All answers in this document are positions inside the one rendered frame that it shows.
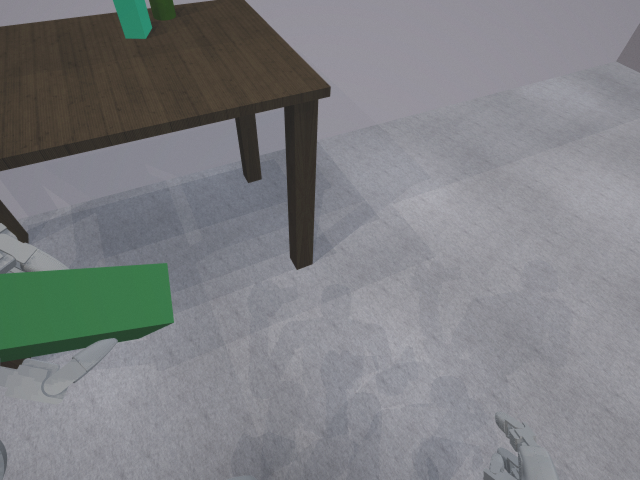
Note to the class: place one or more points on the robot right hand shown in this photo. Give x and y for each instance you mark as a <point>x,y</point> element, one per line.
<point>533,462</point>

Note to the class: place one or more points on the table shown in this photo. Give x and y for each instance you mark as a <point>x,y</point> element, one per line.
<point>74,85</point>

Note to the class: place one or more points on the robot left hand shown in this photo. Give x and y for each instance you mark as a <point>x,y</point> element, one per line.
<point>38,380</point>

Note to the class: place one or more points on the sponge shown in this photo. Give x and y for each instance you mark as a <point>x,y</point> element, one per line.
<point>48,312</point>

